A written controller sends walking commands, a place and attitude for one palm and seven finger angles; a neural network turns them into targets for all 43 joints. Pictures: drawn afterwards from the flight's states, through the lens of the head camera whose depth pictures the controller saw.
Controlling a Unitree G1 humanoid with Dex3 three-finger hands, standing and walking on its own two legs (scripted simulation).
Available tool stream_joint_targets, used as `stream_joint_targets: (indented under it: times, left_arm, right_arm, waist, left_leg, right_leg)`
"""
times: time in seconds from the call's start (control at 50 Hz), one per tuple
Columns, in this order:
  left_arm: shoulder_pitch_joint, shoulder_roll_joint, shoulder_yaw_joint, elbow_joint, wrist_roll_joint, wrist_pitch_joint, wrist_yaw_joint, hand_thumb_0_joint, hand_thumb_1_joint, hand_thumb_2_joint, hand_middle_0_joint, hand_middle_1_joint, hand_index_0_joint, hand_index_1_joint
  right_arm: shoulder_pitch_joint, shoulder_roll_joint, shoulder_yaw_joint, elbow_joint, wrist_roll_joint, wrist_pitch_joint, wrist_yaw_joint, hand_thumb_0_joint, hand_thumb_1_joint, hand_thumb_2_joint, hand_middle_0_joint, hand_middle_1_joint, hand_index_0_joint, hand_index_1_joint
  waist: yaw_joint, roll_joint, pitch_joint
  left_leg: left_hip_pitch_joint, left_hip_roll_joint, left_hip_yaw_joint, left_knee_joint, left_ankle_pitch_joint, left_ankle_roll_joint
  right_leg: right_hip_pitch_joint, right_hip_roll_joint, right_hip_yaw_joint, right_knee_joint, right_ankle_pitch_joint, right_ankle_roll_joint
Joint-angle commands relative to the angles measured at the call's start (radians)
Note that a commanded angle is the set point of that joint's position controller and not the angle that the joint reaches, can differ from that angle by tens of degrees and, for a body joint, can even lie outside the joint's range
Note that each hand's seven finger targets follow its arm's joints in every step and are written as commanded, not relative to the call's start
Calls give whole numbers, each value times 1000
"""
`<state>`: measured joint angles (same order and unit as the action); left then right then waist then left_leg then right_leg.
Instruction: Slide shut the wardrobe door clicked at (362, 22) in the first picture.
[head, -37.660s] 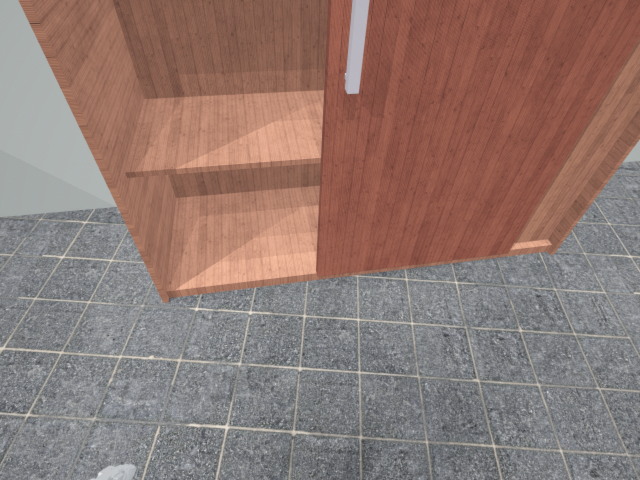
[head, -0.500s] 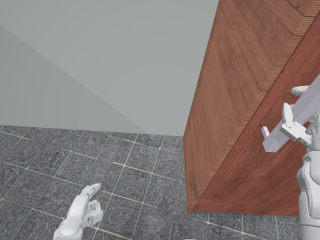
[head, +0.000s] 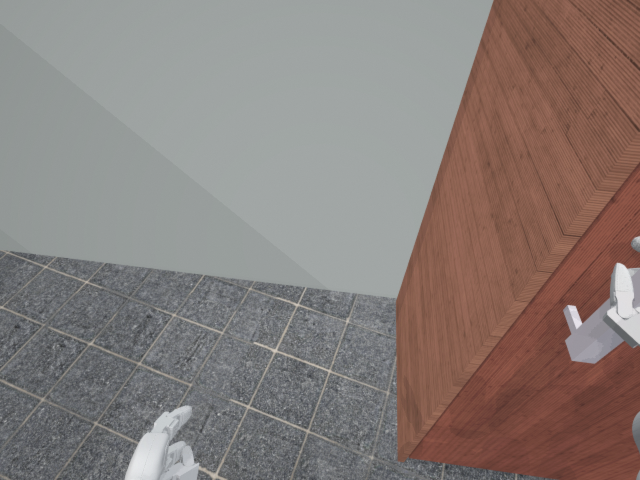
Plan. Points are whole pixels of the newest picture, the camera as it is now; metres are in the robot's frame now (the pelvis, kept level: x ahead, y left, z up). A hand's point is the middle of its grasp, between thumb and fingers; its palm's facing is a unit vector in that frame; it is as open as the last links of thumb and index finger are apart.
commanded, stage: stop walking and hold the door there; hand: right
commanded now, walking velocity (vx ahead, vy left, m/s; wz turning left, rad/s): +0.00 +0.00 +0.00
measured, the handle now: out of the picture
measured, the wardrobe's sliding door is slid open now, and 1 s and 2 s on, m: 0.00 0.00 0.00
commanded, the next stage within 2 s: loosen the grip on the handle in 1.88 s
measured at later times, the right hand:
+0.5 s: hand (623, 307) +0.27 -0.27 +0.16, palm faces +0.48 +0.84 -0.26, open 6.2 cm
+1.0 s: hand (622, 310) +0.26 -0.27 +0.17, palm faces +0.33 +0.93 -0.15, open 6.3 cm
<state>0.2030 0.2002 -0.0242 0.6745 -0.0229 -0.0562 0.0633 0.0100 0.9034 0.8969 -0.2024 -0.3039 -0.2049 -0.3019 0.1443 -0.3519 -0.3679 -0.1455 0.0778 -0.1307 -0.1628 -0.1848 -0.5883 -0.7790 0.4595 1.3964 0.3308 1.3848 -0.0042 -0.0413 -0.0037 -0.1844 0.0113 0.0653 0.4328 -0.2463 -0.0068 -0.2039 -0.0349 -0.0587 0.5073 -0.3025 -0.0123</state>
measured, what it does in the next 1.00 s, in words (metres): lifts its left foot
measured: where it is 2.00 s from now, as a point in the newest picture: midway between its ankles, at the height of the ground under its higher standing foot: outside the picture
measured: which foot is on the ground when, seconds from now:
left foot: down 0.00-0.74, up 0.76-1.00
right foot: down 0.00-1.00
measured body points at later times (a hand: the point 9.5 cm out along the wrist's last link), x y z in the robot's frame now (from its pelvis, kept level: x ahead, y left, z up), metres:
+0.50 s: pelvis +0.01 -0.01 +0.00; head +0.01 -0.01 +0.45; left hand +0.18 +0.24 -0.08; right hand +0.24 -0.32 +0.18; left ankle -0.01 +0.13 -0.74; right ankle -0.02 -0.10 -0.74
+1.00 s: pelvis -0.02 -0.07 +0.01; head +0.01 -0.07 +0.45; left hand +0.14 +0.13 -0.10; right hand +0.24 -0.32 +0.18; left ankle -0.06 +0.05 -0.71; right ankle -0.02 -0.11 -0.74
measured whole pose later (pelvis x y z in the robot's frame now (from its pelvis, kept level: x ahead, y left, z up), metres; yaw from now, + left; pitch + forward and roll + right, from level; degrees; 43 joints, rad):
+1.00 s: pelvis -0.02 -0.07 +0.01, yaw +0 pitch +0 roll +0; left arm 0.18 0.14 -0.06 0.63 0.00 -0.04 0.05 0.01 0.90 0.90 -0.20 -0.30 -0.21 -0.30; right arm 0.12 -0.26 -0.19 -0.31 0.08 -0.10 -0.17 -0.08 -0.69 -0.76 0.46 1.40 0.22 1.38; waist -0.01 0.00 0.05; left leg -0.26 0.01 0.04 0.67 -0.39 -0.01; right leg -0.17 0.10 -0.06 0.33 -0.18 -0.09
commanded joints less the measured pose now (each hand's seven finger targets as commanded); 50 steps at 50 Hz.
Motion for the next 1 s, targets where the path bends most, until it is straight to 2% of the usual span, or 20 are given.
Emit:
stream_joint_targets:
  times: [0.0, 0.04, 0.1, 0.22, 0.32, 0.38, 0.46, 0.54, 0.6, 0.64, 0.66, 0.68, 0.7, 0.72, 0.74, 0.76, 0.82, 0.86, 0.92, 0.98]
  left_arm:
    - [-127, 144, 58, -175, 1, -47, 15, 0, 900, 900, -200, -300, -200, -300]
    - [-124, 140, 54, -185, -4, -44, 16, 0, 900, 900, -200, -300, -200, -300]
    - [-116, 139, 62, -194, -6, -42, 15, 0, 900, 900, -200, -300, -200, -300]
    - [-119, 141, 60, -206, -5, -32, 18, 0, 900, 900, -200, -300, -200, -300]
    - [-117, 146, 63, -209, -5, -27, 21, 0, 900, 900, -200, -300, -200, -300]
    - [-115, 145, 61, -211, -2, -26, 20, 0, 900, 900, -200, -300, -200, -300]
    - [-107, 151, 70, -218, -2, -24, 17, 0, 900, 900, -200, -300, -200, -300]
    - [-101, 154, 76, -219, 0, -20, 7, 0, 900, 900, -200, -300, -200, -300]
    - [-113, 147, 73, -219, 2, -14, 5, 0, 900, 900, -200, -300, -200, -300]
    - [-120, 143, 68, -218, -2, -8, 6, 0, 900, 900, -200, -300, -200, -300]
    - [-125, 152, 73, -217, -3, -7, 6, 0, 900, 900, -200, -300, -200, -300]
    - [-133, 159, 76, -224, -5, -7, 4, 0, 900, 900, -200, -300, -200, -300]
    - [-150, 154, 70, -233, -7, -9, 2, 0, 900, 900, -200, -300, -200, -300]
    - [-162, 151, 66, -243, -6, -14, -1, 0, 900, 900, -200, -300, -200, -300]
    - [-149, 140, 62, -241, 6, -22, -8, 0, 900, 900, -200, -300, -200, -300]
    - [-141, 141, 64, -231, 10, -28, -13, 0, 900, 900, -200, -300, -200, -300]
    - [-105, 137, 70, -219, 2, -43, -17, 0, 900, 900, -200, -300, -200, -300]
    - [-116, 131, 59, -206, 7, -44, -11, 0, 900, 900, -200, -300, -200, -300]
    - [-140, 109, 32, -198, 19, -36, 0, 0, 900, 900, -200, -300, -200, -300]
    - [-143, 100, 18, -191, 29, -36, 3, 0, 900, 900, -200, -300, -200, -300]
  right_arm:
    - [-129, -214, -47, -210, -31, -58, 0, 0, -900, -900, 450, 1400, 450, 1400]
    - [-109, -195, -23, -238, -32, -58, 0, 0, -900, -900, 450, 1400, 450, 1400]
    - [-61, -178, -9, -262, -33, -60, -1, 0, -900, -900, 450, 1400, 450, 1400]
    - [-14, -152, 16, -257, -28, -49, -4, 0, -900, -900, 450, 1400, 450, 1400]
    - [-7, -173, -8, -251, -26, -47, -9, 0, -900, -900, 450, 1400, 450, 1400]
    - [-17, -172, -7, -264, -27, -52, -9, 0, -900, -900, 450, 1400, 450, 1400]
    - [7, -186, -18, -256, -30, -58, -8, 0, -900, -900, 450, 1400, 450, 1400]
    - [-29, -188, -7, -260, -28, -73, 1, 0, -900, -900, 450, 1400, 450, 1400]
    - [-58, -198, -17, -260, -28, -81, 3, 0, -900, -900, 450, 1400, 450, 1400]
    - [-86, -203, -17, -269, -29, -80, 5, 0, -900, -900, 450, 1400, 450, 1400]
    - [-94, -216, -34, -279, -31, -83, 4, 0, -900, -900, 450, 1400, 450, 1400]
    - [-97, -192, -10, -302, -33, -88, 8, 0, -900, -900, 450, 1400, 450, 1400]
    - [-91, -159, 26, -334, -34, -95, 15, 0, -900, -900, 450, 1400, 450, 1400]
    - [-88, -148, 50, -367, -33, -105, 24, 0, -900, -900, 450, 1400, 450, 1400]
    - [-89, -132, 72, -398, -40, -113, 29, 0, -900, -900, 450, 1400, 450, 1400]
    - [-89, -121, 83, -402, -42, -117, 31, 0, -900, -900, 450, 1400, 450, 1400]
    - [-123, -70, 142, -433, -24, -91, 31, 0, -900, -900, 450, 1400, 450, 1400]
    - [-143, -53, 171, -425, -24, -71, 31, 0, -900, -900, 450, 1400, 450, 1400]
    - [-163, -24, 219, -413, -27, -47, 29, 0, -900, -900, 450, 1400, 450, 1400]
    - [-194, -48, 203, -408, -34, -39, 21, 0, -900, -900, 450, 1400, 450, 1400]
  waist:
    - [13, 10, -138]
    - [11, -35, -151]
    - [11, -25, -176]
    - [15, -26, -118]
    - [15, 0, -115]
    - [13, -31, -126]
    - [8, -9, -117]
    - [14, 126, -136]
    - [11, 193, -127]
    - [15, 198, -128]
    - [17, 158, -141]
    - [13, 84, -145]
    - [7, -62, -143]
    - [1, -234, -147]
    - [-5, -268, -148]
    - [-8, -235, -145]
    - [9, -1, -188]
    - [15, -3, -179]
    - [12, -94, -147]
    - [6, -120, -154]
  left_leg:
    - [33, 90, -160, -34, 250, 37]
    - [70, 79, -132, -4, 312, 27]
    - [85, 81, -124, 4, 385, 30]
    - [82, 81, -129, -26, 340, 32]
    - [84, 80, -134, -37, 333, 30]
    - [91, 77, -126, -34, 310, 28]
    - [90, 139, -165, -22, 403, 42]
    - [56, 275, -250, -23, 488, 107]
    - [38, 348, -252, 6, 501, 128]
    - [23, 340, -221, 54, 426, 103]
    - [10, 303, -190, 106, 380, 81]
    - [-10, 233, -133, 191, 333, 54]
    - [-90, 150, -64, 309, 176, 11]
    - [-180, 86, -22, 419, -153, -19]
    - [-216, 57, -26, 527, -306, -15]
    - [-229, 59, -38, 579, -323, -10]
    - [-247, 44, -24, 465, -213, -14]
    - [-209, 26, -27, 368, -167, -14]
    - [-142, 9, -44, 243, -148, -5]
    - [-82, -11, -47, 88, -100, 11]
  right_leg:
    - [66, -105, 148, -136, 262, -29]
    - [65, -119, 146, -142, 358, -23]
    - [109, -117, 123, -116, 475, -9]
    - [55, -104, 117, -136, 370, -5]
    - [48, -97, 111, -140, 330, -8]
    - [45, -98, 110, -146, 316, -10]
    - [-1, -74, 96, -76, 285, -17]
    - [-32, -16, 88, 76, 216, -6]
    - [-65, -16, 116, 85, 65, -7]
    - [-60, -26, 138, 18, 99, -17]
    - [-40, -40, 153, -39, 202, -25]
    - [-24, -71, 194, -80, 314, -37]
    - [22, -131, 257, -119, 433, -55]
    - [79, -197, 322, -160, 606, -66]
    - [104, -215, 349, -182, 658, -70]
    - [97, -211, 328, -171, 649, -82]
    - [248, -179, 277, -130, 734, -42]
    - [256, -166, 272, -179, 629, 17]
    - [228, -159, 277, -299, 372, 74]
    - [261, -148, 262, -330, 380, 106]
